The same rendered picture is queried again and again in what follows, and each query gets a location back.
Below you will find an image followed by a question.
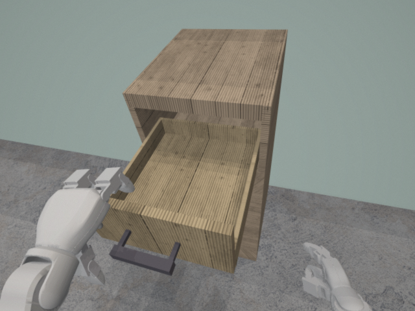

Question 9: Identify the robot left forearm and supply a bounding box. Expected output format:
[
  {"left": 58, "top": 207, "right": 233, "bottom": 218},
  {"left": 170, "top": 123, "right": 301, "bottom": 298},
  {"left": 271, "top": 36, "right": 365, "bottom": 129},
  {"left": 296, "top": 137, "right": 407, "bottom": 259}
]
[{"left": 0, "top": 246, "right": 79, "bottom": 311}]

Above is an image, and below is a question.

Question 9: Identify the right robot hand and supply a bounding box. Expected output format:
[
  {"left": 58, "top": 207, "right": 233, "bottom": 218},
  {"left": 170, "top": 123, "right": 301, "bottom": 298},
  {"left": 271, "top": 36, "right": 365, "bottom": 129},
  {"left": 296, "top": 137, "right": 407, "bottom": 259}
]
[{"left": 302, "top": 242, "right": 353, "bottom": 302}]

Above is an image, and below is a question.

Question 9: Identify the drawer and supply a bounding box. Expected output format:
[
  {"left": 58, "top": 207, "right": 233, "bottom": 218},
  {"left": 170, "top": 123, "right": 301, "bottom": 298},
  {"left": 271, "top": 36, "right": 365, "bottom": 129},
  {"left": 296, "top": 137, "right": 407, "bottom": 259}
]
[{"left": 96, "top": 117, "right": 261, "bottom": 274}]

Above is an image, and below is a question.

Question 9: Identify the left robot hand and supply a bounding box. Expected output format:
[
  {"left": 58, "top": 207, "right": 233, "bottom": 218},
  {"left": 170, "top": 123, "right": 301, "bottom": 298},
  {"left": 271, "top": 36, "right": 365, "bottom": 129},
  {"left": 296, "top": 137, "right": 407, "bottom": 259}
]
[{"left": 35, "top": 167, "right": 135, "bottom": 285}]

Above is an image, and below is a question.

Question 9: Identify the cabinet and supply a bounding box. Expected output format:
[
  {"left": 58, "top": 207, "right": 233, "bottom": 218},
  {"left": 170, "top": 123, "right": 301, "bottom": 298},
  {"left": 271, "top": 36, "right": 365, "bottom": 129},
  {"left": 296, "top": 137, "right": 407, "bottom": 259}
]
[{"left": 123, "top": 29, "right": 288, "bottom": 261}]

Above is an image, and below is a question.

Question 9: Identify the handle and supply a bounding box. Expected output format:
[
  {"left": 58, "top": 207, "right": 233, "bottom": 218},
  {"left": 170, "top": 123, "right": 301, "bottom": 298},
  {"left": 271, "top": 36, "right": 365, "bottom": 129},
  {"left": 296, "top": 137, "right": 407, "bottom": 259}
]
[{"left": 109, "top": 229, "right": 181, "bottom": 276}]

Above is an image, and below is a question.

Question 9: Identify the robot right forearm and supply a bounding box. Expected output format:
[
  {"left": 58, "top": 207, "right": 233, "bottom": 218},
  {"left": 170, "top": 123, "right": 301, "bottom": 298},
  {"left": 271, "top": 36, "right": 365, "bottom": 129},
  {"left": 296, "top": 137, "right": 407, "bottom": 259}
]
[{"left": 330, "top": 286, "right": 372, "bottom": 311}]

